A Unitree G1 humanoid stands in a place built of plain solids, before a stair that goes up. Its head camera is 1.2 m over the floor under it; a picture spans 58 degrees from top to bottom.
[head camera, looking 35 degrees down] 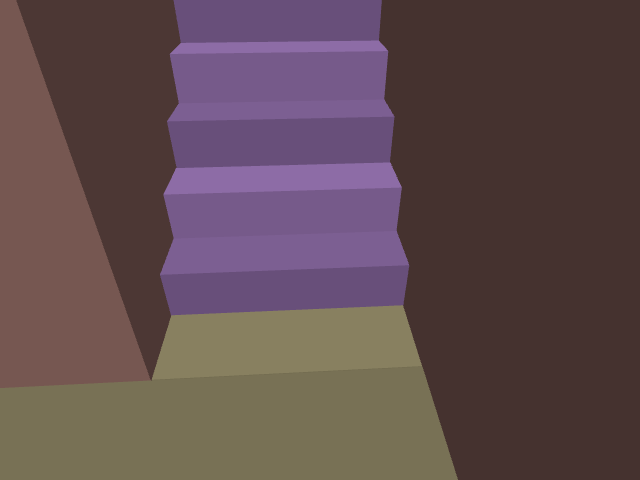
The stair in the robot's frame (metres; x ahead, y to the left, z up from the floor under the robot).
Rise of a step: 0.20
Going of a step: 0.23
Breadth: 0.91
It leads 4 degrees to the left of straight ahead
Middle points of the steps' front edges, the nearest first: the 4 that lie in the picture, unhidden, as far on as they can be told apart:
1.23 0.12 0.20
1.46 0.14 0.40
1.69 0.15 0.61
1.92 0.16 0.81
